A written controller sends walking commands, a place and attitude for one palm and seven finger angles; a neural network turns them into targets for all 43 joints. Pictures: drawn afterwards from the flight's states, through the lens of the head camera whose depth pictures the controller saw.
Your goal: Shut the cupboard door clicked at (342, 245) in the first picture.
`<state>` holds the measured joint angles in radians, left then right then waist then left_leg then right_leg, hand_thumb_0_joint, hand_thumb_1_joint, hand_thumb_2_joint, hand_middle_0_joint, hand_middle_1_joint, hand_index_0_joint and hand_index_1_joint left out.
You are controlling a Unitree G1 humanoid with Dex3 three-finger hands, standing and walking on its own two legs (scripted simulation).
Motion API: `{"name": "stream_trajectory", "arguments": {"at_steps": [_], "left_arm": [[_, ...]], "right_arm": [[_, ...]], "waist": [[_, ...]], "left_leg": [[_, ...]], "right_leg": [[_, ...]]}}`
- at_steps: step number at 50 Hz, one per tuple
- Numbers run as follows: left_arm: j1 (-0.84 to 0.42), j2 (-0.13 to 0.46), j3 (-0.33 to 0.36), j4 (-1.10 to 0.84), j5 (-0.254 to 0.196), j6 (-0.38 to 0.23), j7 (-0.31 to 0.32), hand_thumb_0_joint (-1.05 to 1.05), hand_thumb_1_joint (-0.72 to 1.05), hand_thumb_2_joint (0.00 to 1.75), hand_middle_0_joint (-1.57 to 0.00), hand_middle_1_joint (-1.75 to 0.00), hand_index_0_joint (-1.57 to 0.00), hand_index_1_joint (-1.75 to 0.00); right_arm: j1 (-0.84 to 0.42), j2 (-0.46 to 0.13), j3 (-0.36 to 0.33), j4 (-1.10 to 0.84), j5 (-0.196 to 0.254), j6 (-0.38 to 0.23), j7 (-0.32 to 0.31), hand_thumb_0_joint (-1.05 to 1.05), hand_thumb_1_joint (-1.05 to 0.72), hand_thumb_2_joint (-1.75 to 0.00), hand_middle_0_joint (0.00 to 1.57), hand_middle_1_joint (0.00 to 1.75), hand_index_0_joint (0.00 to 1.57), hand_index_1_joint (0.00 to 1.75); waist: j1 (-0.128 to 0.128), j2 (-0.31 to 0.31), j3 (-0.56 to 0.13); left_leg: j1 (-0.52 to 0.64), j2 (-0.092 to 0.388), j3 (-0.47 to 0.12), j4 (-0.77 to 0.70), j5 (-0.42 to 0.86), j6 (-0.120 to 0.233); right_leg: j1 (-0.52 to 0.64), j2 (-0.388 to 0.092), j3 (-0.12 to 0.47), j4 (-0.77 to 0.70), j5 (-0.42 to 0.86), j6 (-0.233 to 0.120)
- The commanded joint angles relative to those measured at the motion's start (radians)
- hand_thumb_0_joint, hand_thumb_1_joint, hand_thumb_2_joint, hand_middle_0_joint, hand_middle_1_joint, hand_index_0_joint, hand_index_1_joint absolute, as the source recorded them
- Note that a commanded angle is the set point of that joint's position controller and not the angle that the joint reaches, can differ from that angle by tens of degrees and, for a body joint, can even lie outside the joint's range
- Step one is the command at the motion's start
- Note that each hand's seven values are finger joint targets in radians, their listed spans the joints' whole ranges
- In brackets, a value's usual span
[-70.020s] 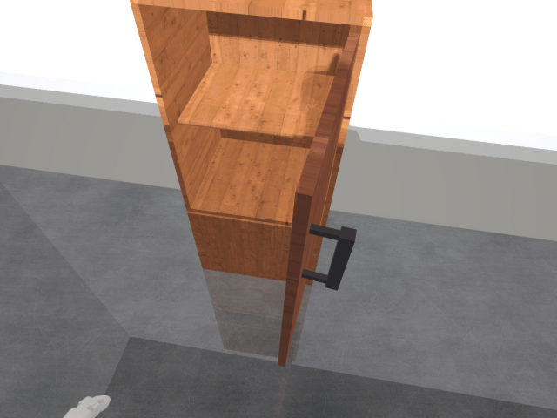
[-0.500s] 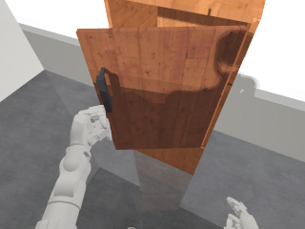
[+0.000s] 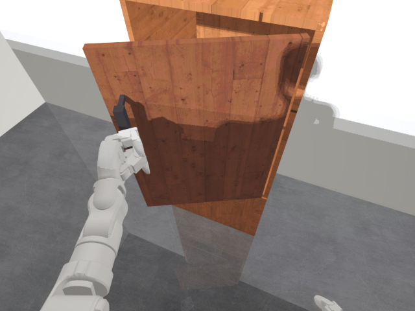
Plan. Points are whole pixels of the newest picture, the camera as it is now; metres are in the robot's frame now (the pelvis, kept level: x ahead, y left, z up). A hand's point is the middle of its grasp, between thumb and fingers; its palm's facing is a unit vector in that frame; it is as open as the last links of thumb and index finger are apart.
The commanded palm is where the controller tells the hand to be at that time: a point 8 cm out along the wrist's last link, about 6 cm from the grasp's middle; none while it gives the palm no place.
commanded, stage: bring the fist close to the handle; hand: left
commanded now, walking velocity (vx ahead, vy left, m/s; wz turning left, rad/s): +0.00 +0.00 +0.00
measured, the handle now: (128, 126) +0.49 +0.19 +0.08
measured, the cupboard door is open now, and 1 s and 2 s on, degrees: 27 17 5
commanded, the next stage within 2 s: push the door shut along its arc in 0.14 s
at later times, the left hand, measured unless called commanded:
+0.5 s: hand (143, 146) +0.42 +0.14 +0.09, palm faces +0.03 -1.00 -0.02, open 3.1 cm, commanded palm +0.40 +0.19 +0.09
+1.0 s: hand (150, 125) +0.48 +0.13 +0.09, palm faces -0.11 -0.99 -0.02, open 3.1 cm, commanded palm +0.47 +0.18 +0.09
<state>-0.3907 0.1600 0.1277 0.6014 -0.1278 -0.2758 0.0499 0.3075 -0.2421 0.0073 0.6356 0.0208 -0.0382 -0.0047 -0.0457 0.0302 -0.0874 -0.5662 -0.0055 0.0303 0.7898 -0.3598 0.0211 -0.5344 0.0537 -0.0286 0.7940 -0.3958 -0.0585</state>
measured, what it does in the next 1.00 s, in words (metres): stands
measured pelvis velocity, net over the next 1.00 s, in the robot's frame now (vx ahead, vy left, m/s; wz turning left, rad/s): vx -0.01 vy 0.01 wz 0.02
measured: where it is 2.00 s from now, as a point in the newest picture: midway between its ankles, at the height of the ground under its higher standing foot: outside the picture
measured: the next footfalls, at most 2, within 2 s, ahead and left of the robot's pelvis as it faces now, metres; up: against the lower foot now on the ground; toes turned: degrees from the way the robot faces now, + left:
none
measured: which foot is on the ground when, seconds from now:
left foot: down 0.00-1.00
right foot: down 0.00-1.00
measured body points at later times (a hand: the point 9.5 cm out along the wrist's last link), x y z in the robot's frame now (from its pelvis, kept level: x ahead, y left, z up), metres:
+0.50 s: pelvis +0.00 +0.00 +0.00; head +0.05 -0.01 +0.45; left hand +0.41 +0.19 +0.09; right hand +0.11 -0.25 -0.12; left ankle +0.02 +0.11 -0.71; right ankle +0.00 -0.08 -0.71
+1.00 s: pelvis -0.01 +0.01 -0.02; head +0.08 +0.02 +0.43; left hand +0.48 +0.19 +0.09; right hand +0.02 -0.26 -0.13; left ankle +0.02 +0.11 -0.71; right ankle +0.00 -0.08 -0.71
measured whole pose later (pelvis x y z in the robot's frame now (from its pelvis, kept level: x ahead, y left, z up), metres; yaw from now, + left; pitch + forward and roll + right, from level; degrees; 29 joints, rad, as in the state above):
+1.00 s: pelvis -0.01 +0.01 -0.02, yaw +1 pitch +15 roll -1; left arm -0.92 0.34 0.20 1.16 -0.14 -0.37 -0.18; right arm 0.36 -0.27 0.00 0.70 0.02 -0.04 -0.01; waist -0.13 0.03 -0.08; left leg -0.78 -0.01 0.01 0.90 -0.38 0.04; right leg -0.73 0.05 -0.06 0.87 -0.41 -0.04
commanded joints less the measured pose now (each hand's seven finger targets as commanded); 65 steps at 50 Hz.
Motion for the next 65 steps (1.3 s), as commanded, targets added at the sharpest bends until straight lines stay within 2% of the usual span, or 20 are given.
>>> {"name": "stream_trajectory", "arguments": {"at_steps": [1,5,9,10,13,14,17,23,24,30,32,37,38,41,46,52,54,60,63,65], "left_arm": [[-0.415,0.159,0.041,-0.199,-0.028,-0.083,-0.022,0.00,0.90,0.90,-1.30,-1.50,-1.30,-1.50],[-0.476,0.178,0.047,-0.210,-0.031,-0.127,-0.036,0.00,0.90,0.90,-1.30,-1.50,-1.30,-1.50],[-0.410,0.194,0.065,-0.150,-0.032,-0.136,-0.058,0.00,0.90,0.90,-1.30,-1.50,-1.30,-1.50],[-0.394,0.159,0.038,-0.146,-0.034,-0.129,-0.065,0.00,0.90,0.90,-1.30,-1.50,-1.30,-1.50],[-0.351,0.156,0.041,-0.117,-0.044,-0.102,-0.080,0.00,0.90,0.90,-1.30,-1.50,-1.30,-1.50],[-0.367,0.208,0.080,-0.088,-0.040,-0.093,-0.080,0.00,0.90,0.90,-1.30,-1.50,-1.30,-1.50],[-0.520,0.193,0.043,-0.100,-0.034,-0.100,-0.092,0.00,0.90,0.90,-1.30,-1.50,-1.30,-1.50],[-0.641,0.235,0.068,-0.038,-0.035,-0.153,-0.116,0.00,0.90,0.90,-1.30,-1.50,-1.30,-1.50],[-0.644,0.268,0.093,-0.011,-0.030,-0.154,-0.123,0.00,0.90,0.90,-1.30,-1.50,-1.30,-1.50],[-0.747,0.208,0.029,0.087,-0.032,-0.143,-0.172,0.00,0.90,0.90,-1.30,-1.50,-1.30,-1.50],[-0.756,0.194,0.026,0.126,-0.040,-0.141,-0.183,0.00,0.90,0.90,-1.30,-1.50,-1.30,-1.50],[-0.900,0.208,0.015,0.227,-0.034,-0.153,-0.204,0.00,0.90,0.90,-1.30,-1.50,-1.30,-1.50],[-0.927,0.244,0.041,0.256,-0.031,-0.154,-0.206,0.00,0.90,0.90,-1.30,-1.50,-1.30,-1.50],[-1.006,0.248,0.020,0.282,-0.016,-0.164,-0.220,0.00,0.90,0.90,-1.30,-1.50,-1.30,-1.50],[-1.031,0.306,0.072,0.337,-0.021,-0.165,-0.246,0.00,0.90,0.90,-1.30,-1.50,-1.30,-1.50],[-1.111,0.366,0.104,0.395,-0.010,-0.154,-0.264,0.00,0.90,0.90,-1.30,-1.50,-1.30,-1.50],[-1.157,0.388,0.108,0.411,-0.002,-0.153,-0.266,0.00,0.90,0.90,-1.30,-1.50,-1.30,-1.50],[-1.155,0.460,0.162,0.424,0.004,-0.150,-0.293,0.00,0.90,0.90,-1.30,-1.50,-1.30,-1.50],[-1.214,0.433,0.124,0.441,0.015,-0.137,-0.306,0.00,0.90,0.90,-1.30,-1.50,-1.30,-1.50],[-1.229,0.424,0.113,0.433,0.018,-0.139,-0.311,0.00,0.90,0.90,-1.30,-1.50,-1.30,-1.50]], "right_arm": [[-0.044,-0.128,-0.039,-0.129,0.004,-0.046,-0.012,0.00,-0.90,-0.90,0.20,0.30,0.20,0.30],[-0.042,-0.125,-0.040,-0.115,0.001,-0.052,-0.018,0.00,-0.90,-0.90,0.20,0.30,0.20,0.30],[-0.028,-0.129,-0.044,-0.106,0.002,-0.052,-0.016,0.00,-0.90,-0.90,0.20,0.30,0.20,0.30],[-0.032,-0.125,-0.042,-0.112,0.005,-0.052,-0.012,0.00,-0.90,-0.90,0.20,0.30,0.20,0.30],[-0.022,-0.134,-0.045,-0.119,0.008,-0.048,-0.008,0.00,-0.90,-0.90,0.20,0.30,0.20,0.30],[-0.019,-0.140,-0.046,-0.115,0.008,-0.041,-0.013,0.00,-0.90,-0.90,0.20,0.30,0.20,0.30],[-0.019,-0.134,-0.043,-0.109,0.012,-0.036,-0.017,0.00,-0.90,-0.90,0.20,0.30,0.20,0.30],[-0.002,-0.133,-0.040,-0.084,0.007,-0.041,-0.021,0.00,-0.90,-0.90,0.20,0.30,0.20,0.30],[0.011,-0.141,-0.044,-0.078,0.005,-0.037,-0.022,0.00,-0.90,-0.90,0.20,0.30,0.20,0.30],[0.044,-0.148,-0.050,-0.071,0.011,-0.034,-0.014,0.00,-0.90,-0.90,0.20,0.30,0.20,0.30],[0.057,-0.152,-0.054,-0.068,0.011,-0.033,-0.012,0.00,-0.90,-0.90,0.20,0.30,0.20,0.30],[0.086,-0.161,-0.052,-0.041,0.010,-0.032,-0.013,0.00,-0.90,-0.90,0.20,0.30,0.20,0.30],[0.096,-0.167,-0.053,-0.034,0.009,-0.032,-0.015,0.00,-0.90,-0.90,0.20,0.30,0.20,0.30],[0.112,-0.173,-0.053,-0.023,0.006,-0.035,-0.014,0.00,-0.90,-0.90,0.20,0.30,0.20,0.30],[0.148,-0.187,-0.056,-0.015,-0.001,-0.037,-0.009,0.00,-0.90,-0.90,0.20,0.30,0.20,0.30],[0.185,-0.201,-0.055,-0.008,-0.006,-0.031,-0.006,0.00,-0.90,-0.90,0.20,0.30,0.20,0.30],[0.200,-0.205,-0.054,-0.005,-0.009,-0.031,-0.006,0.00,-0.90,-0.90,0.20,0.30,0.20,0.30],[0.230,-0.214,-0.055,-0.013,-0.014,-0.023,0.001,0.00,-0.90,-0.90,0.20,0.30,0.20,0.30],[0.242,-0.213,-0.055,-0.007,-0.015,-0.017,0.004,0.00,-0.90,-0.90,0.20,0.30,0.20,0.30],[0.251,-0.214,-0.057,-0.009,-0.016,-0.015,0.006,0.00,-0.90,-0.90,0.20,0.30,0.20,0.30]], "waist": [[-0.009,-0.074,-0.243],[-0.012,-0.044,-0.287],[0.002,-0.039,-0.312],[0.002,-0.014,-0.310],[0.006,-0.059,-0.292],[0.003,-0.071,-0.274],[-0.027,-0.077,-0.252],[-0.033,-0.020,-0.327],[-0.033,-0.022,-0.345],[-0.063,0.009,-0.360],[-0.068,-0.028,-0.361],[-0.107,-0.040,-0.305],[-0.114,-0.063,-0.300],[-0.132,-0.003,-0.338],[-0.124,0.050,-0.439],[-0.158,0.010,-0.415],[-0.171,0.032,-0.393],[-0.161,0.071,-0.480],[-0.193,0.069,-0.442],[-0.192,0.098,-0.466]], "left_leg": [[0.117,-0.009,-0.021,-0.082,0.127,0.017],[0.127,-0.012,-0.023,-0.073,0.126,0.020],[0.125,-0.011,-0.026,-0.068,0.150,0.018],[0.131,-0.013,-0.024,-0.072,0.155,0.017],[0.121,-0.013,-0.026,-0.076,0.164,0.017],[0.108,-0.012,-0.024,-0.072,0.159,0.019],[0.109,-0.011,-0.030,-0.076,0.142,0.020],[0.139,-0.011,-0.040,-0.048,0.190,0.017],[0.141,-0.011,-0.041,-0.040,0.200,0.019],[0.181,-0.005,-0.058,-0.033,0.232,0.012],[0.182,-0.004,-0.062,-0.028,0.236,0.012],[0.141,-0.004,-0.074,-0.020,0.180,0.015],[0.118,-0.003,-0.077,-0.016,0.153,0.017],[0.136,-0.003,-0.089,-0.005,0.147,0.017],[0.161,0.001,-0.103,0.019,0.200,0.009],[0.092,0.008,-0.105,0.036,0.173,0.017],[0.072,0.006,-0.107,0.041,0.159,0.019],[0.093,0.011,-0.109,0.066,0.234,0.014],[0.072,0.014,-0.112,0.078,0.211,0.017],[0.110,0.016,-0.120,0.081,0.240,0.013]], "right_leg": [[0.103,-0.043,0.071,-0.164,0.243,0.055],[0.117,-0.047,0.086,-0.158,0.246,0.057],[0.126,-0.044,0.078,-0.141,0.281,0.055],[0.119,-0.044,0.073,-0.138,0.291,0.053],[0.122,-0.044,0.067,-0.145,0.308,0.055],[0.121,-0.047,0.078,-0.152,0.309,0.062],[0.096,-0.046,0.075,-0.151,0.288,0.060],[0.088,-0.039,0.068,-0.106,0.347,0.050],[0.084,-0.038,0.067,-0.099,0.355,0.050],[0.006,-0.028,0.039,-0.083,0.350,0.042],[-0.007,-0.022,0.034,-0.083,0.346,0.043],[-0.079,-0.019,0.033,-0.084,0.279,0.043],[-0.088,-0.020,0.038,-0.087,0.252,0.045],[-0.134,-0.021,0.038,-0.072,0.222,0.040],[-0.139,-0.015,0.028,-0.040,0.237,0.031],[-0.163,-0.009,0.030,-0.033,0.218,0.037],[-0.184,-0.008,0.033,-0.031,0.201,0.036],[-0.172,-0.004,0.030,-0.006,0.254,0.032],[-0.213,-0.001,0.031,-0.009,0.235,0.036],[-0.234,0.002,0.024,-0.001,0.240,0.032]]}}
